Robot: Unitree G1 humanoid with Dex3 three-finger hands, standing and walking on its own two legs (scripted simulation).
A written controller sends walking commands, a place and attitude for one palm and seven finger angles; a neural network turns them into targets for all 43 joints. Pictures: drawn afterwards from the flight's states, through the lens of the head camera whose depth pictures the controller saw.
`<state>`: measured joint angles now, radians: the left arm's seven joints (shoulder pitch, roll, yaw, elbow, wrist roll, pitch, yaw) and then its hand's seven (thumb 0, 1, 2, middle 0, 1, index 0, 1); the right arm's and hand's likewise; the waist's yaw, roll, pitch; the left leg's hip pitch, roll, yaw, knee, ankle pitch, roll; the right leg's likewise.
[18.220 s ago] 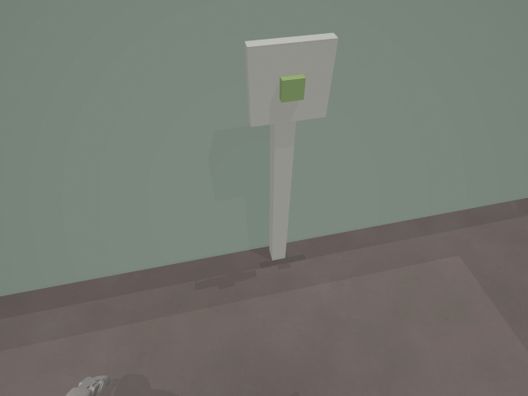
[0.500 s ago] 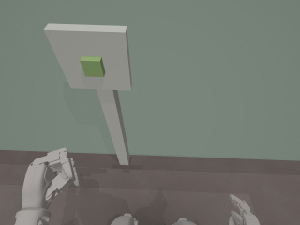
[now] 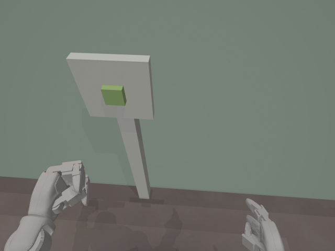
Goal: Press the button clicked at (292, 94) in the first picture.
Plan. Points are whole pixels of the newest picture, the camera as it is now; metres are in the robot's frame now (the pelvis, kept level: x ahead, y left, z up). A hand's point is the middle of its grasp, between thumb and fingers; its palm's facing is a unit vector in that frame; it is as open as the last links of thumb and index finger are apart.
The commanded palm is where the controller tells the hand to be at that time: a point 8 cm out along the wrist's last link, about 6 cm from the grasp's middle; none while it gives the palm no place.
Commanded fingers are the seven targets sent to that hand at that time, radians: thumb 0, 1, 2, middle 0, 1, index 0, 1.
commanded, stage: raise the hand and make a fist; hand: left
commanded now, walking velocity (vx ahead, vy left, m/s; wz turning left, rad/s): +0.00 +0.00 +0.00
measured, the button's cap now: (114, 94) +0.48 +0.19 +0.11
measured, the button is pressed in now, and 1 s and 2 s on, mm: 0 0 0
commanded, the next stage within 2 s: aim a knuckle at the button in 0.52 s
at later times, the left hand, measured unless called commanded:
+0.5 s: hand (79, 182) +0.22 +0.20 +0.11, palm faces +0.07 -1.00 -0.07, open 3.1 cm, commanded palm +0.19 +0.25 +0.11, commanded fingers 0.00 0.90 0.90 -1.30 -1.50 -1.30 -1.50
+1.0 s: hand (98, 162) +0.28 +0.18 +0.09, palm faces +0.00 -1.00 -0.04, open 3.1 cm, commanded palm +0.25 +0.24 +0.10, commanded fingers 0.00 0.90 0.90 -1.30 -1.50 -1.30 -1.50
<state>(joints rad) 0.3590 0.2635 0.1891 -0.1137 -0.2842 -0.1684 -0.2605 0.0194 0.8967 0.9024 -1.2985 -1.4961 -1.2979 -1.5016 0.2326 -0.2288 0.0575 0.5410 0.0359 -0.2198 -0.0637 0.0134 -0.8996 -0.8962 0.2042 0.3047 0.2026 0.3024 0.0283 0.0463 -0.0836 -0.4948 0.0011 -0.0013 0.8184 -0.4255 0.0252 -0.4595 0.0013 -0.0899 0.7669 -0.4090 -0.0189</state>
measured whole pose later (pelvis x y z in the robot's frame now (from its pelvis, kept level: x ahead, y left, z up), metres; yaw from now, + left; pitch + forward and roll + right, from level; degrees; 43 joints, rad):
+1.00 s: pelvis -0.01 -0.01 +0.01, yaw -1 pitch +4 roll +0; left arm 0.05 0.26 0.22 0.17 -0.27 -0.17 -0.26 0.02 0.90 0.90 -1.30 -1.50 -1.30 -1.50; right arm 0.24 -0.26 0.05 0.62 0.04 -0.25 -0.08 0.01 -0.90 -0.90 0.20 0.30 0.20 0.30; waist 0.00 0.04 -0.04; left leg -0.43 0.01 0.01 0.72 -0.36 0.01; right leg -0.42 0.01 -0.08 0.70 -0.36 -0.04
